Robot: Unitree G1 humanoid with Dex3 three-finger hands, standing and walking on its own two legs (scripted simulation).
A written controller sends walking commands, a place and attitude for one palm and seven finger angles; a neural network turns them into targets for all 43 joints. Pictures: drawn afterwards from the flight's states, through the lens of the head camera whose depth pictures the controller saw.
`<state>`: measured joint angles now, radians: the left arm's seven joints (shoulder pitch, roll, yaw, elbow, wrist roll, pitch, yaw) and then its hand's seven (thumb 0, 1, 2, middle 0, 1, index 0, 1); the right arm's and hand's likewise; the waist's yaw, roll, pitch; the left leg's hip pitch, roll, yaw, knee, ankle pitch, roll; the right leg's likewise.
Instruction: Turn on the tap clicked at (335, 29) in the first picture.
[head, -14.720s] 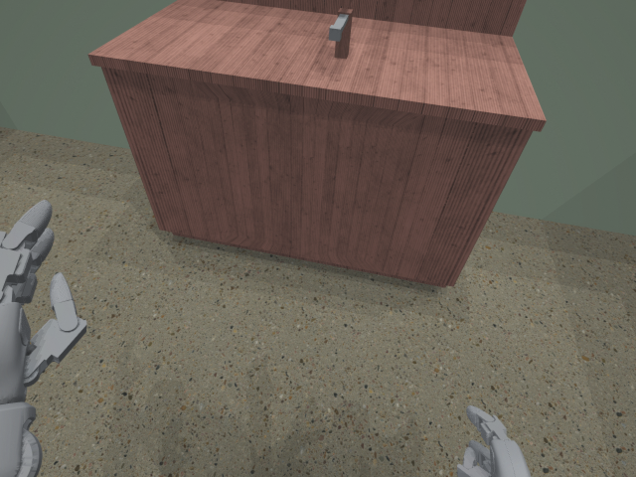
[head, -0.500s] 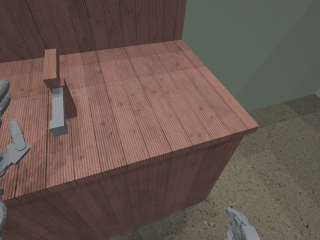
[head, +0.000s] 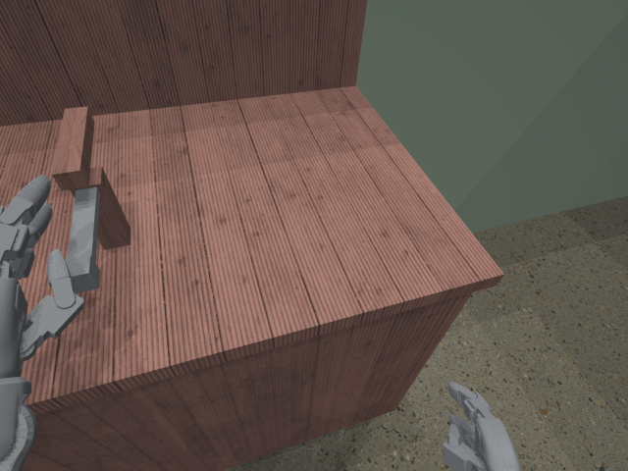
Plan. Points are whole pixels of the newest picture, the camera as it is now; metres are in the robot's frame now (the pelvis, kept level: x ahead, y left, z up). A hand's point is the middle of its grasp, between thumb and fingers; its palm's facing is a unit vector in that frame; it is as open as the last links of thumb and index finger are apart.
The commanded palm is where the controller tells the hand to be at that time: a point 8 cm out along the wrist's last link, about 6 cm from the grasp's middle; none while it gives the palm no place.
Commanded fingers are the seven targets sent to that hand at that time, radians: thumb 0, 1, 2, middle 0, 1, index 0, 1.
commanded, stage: come to a stop and stand still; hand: left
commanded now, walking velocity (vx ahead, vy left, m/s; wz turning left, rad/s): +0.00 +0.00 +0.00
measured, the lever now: (80, 274) +0.27 +0.28 +0.14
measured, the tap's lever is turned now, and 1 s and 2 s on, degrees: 0 2 2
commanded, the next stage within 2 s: look again from close up in 0.40 s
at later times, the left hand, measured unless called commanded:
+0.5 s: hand (112, 301) +0.23 +0.22 +0.16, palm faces +0.39 -0.84 -0.37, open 7.4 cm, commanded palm +0.17 +0.26 +0.17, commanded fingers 0.00 0.90 0.90 -0.20 -0.30 -0.20 -0.30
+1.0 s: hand (88, 309) +0.22 +0.24 +0.16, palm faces +0.39 -0.85 -0.35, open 7.4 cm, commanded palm +0.16 +0.27 +0.17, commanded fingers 0.00 0.90 0.90 -0.20 -0.30 -0.20 -0.30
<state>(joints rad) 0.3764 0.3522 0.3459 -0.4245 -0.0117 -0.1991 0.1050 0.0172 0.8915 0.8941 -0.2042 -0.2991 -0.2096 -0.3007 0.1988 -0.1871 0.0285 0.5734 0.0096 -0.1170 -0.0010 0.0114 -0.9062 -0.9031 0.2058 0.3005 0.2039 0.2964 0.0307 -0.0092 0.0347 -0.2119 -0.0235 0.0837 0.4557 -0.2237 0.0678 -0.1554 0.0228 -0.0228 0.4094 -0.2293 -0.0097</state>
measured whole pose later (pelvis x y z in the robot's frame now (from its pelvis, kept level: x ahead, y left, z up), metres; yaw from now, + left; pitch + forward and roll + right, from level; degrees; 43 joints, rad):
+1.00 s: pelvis +0.00 -0.01 +0.00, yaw +1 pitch -1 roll -1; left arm 0.42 0.37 0.32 -0.47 -0.05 -0.15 0.12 0.02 0.89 0.89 -0.20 -0.30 -0.21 -0.30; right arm 0.20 -0.19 0.03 0.57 0.02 -0.08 -0.05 0.01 -0.91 -0.90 0.21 0.30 0.20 0.30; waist 0.02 -0.02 0.04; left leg -0.20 -0.02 0.07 0.42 -0.20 0.06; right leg -0.14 0.03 -0.04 0.38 -0.22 -0.02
